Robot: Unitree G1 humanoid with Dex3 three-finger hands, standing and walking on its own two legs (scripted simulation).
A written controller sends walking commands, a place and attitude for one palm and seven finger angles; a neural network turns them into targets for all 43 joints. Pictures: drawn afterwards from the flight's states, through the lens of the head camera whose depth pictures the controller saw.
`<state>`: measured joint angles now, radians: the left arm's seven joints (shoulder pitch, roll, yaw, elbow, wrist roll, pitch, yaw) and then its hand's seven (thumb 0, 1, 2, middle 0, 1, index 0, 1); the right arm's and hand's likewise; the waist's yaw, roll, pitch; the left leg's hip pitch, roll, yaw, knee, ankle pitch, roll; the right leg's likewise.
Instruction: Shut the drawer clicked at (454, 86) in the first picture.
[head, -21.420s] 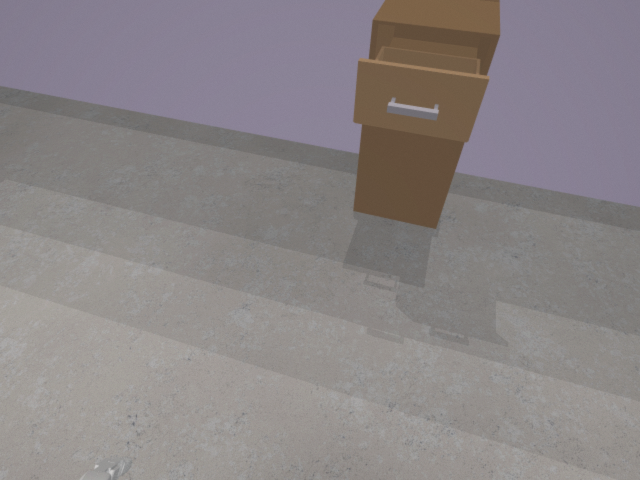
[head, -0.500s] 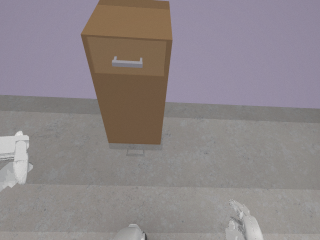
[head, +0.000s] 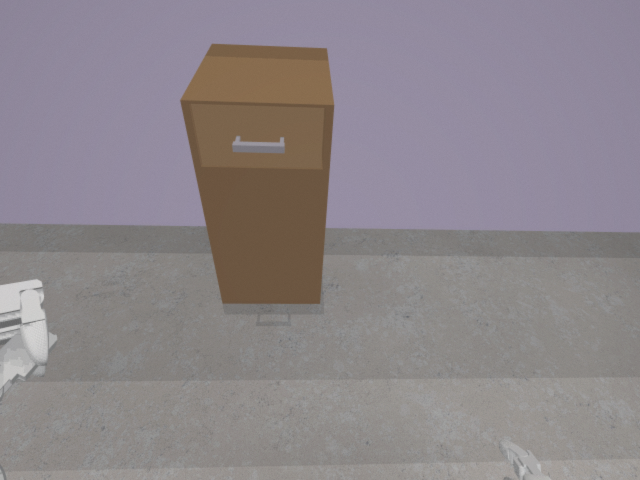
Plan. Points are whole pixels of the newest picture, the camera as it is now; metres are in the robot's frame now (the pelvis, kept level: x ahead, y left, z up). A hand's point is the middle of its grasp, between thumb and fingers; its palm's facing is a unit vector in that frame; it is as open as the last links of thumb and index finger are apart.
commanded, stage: stop stepping back and stand still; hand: left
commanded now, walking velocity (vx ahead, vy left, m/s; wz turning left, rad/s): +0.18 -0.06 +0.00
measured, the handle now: (259, 143) +0.92 +0.22 -0.04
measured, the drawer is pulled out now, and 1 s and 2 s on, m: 0.00 0.00 0.00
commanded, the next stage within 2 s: let the arm hang, fingers relaxed in 1.46 s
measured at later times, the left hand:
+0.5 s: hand (56, 381) +0.16 +0.24 +0.16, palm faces +0.45 -0.77 -0.45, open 3.3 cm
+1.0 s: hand (51, 354) +0.18 +0.26 +0.16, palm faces +0.40 -0.79 -0.46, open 3.3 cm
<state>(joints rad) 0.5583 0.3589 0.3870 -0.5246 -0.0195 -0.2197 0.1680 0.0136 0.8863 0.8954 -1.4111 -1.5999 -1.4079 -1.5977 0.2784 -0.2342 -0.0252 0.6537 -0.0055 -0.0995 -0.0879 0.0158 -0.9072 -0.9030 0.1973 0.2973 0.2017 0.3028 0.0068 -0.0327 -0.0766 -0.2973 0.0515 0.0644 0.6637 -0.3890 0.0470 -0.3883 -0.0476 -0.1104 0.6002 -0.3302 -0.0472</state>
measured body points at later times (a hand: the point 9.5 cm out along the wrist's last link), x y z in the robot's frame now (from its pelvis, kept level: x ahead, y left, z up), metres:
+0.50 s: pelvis -0.01 -0.01 +0.00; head +0.00 -0.02 +0.45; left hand +0.13 +0.28 +0.19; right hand +0.16 -0.25 -0.09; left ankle +0.01 +0.12 -0.72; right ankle +0.01 -0.11 -0.73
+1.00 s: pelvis +0.01 +0.01 +0.01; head +0.04 +0.01 +0.46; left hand +0.15 +0.30 +0.19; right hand +0.19 -0.21 -0.08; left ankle +0.01 +0.12 -0.73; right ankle +0.01 -0.11 -0.73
